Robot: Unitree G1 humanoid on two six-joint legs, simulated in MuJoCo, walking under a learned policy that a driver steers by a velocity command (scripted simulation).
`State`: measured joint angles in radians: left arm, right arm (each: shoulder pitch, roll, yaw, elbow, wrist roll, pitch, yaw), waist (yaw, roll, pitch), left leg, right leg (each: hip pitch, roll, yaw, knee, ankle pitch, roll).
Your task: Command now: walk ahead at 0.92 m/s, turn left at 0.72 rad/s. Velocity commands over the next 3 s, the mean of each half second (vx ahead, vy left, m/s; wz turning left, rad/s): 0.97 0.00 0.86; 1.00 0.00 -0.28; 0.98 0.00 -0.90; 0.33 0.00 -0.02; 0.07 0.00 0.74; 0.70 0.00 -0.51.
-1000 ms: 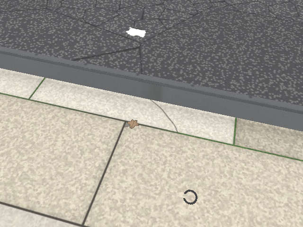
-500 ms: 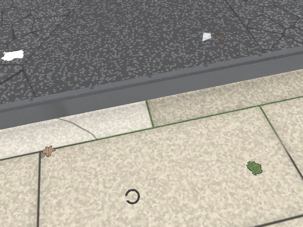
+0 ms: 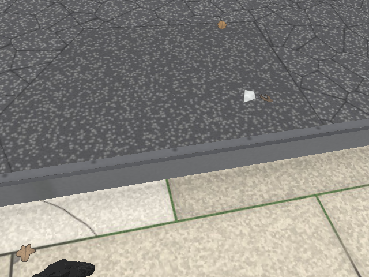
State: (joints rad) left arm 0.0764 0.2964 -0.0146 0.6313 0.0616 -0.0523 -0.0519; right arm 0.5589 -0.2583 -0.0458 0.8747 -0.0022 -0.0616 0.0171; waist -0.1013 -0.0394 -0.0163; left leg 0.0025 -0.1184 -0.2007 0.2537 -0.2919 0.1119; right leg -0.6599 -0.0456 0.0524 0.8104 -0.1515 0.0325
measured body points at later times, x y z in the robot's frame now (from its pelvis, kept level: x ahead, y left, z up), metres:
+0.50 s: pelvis +0.42 +0.03 -0.02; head +0.45 +0.05 +0.42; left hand +0.24 +0.27 -0.15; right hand +0.77 -0.07 -0.06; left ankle +0.56 +0.19 -0.69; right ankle +0.28 -0.14 -0.74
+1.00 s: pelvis +0.84 +0.22 -0.01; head +0.87 +0.24 +0.43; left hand +0.99 +0.47 -0.10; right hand +0.84 -0.03 -0.15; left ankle +0.61 +0.19 -0.73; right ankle +1.01 +0.22 -0.54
